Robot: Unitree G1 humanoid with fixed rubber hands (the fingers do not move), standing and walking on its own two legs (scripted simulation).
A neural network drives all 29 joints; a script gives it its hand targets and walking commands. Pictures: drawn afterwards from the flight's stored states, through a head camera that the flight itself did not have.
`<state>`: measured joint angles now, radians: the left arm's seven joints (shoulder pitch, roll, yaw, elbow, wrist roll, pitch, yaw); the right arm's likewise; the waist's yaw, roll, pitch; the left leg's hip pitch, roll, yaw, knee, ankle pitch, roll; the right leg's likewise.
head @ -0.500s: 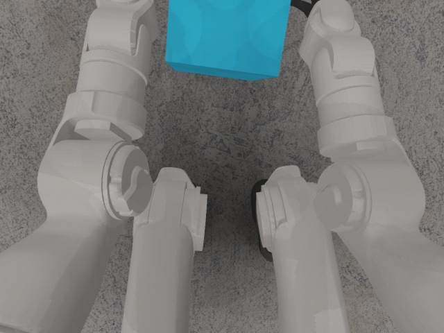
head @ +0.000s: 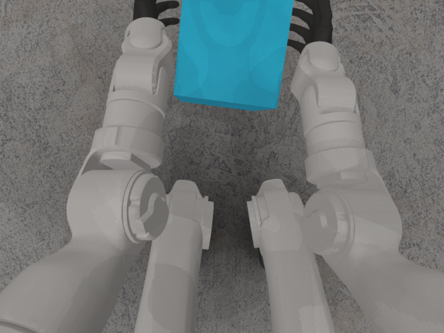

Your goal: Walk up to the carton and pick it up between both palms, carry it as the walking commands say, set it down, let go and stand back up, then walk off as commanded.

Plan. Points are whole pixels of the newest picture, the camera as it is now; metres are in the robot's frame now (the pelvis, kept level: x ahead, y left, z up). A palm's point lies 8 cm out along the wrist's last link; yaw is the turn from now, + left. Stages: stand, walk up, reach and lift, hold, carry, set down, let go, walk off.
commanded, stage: reach and lift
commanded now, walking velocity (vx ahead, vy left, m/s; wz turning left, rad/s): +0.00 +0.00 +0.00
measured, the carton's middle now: (230, 29) +0.58 +0.01 -0.19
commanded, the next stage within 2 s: none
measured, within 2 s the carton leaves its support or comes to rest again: neither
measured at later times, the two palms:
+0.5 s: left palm (133, 15) +0.52 +0.12 -0.02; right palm (334, 45) +0.50 -0.11 -0.04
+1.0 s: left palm (106, 0) +0.50 +0.12 +0.05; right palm (376, 36) +0.48 -0.11 +0.04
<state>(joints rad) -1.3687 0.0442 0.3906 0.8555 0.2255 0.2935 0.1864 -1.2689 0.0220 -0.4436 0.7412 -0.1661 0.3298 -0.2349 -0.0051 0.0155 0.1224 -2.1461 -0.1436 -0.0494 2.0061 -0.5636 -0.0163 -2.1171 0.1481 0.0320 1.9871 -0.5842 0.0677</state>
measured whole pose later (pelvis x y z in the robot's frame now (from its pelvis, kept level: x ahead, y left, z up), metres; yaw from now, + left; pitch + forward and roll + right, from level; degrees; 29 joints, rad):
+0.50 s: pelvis +0.00 +0.00 +0.05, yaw +1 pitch +39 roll -3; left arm -1.27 -0.02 0.42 0.83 0.27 0.32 0.21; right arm -1.16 0.09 -0.48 0.71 -0.22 0.35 -0.25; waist -0.01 0.02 0.03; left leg -2.00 -0.16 -0.07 1.85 -0.52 -0.02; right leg -1.97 0.15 0.05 1.83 -0.55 0.07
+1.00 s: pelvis +0.00 +0.00 +0.10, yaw +1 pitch +36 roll -2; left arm -1.13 -0.06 0.45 0.81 0.30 0.31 0.18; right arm -1.05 0.12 -0.50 0.71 -0.26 0.34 -0.21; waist -0.02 0.02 -0.03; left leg -1.78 -0.16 -0.09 1.67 -0.50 -0.02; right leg -1.75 0.15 0.07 1.65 -0.52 0.06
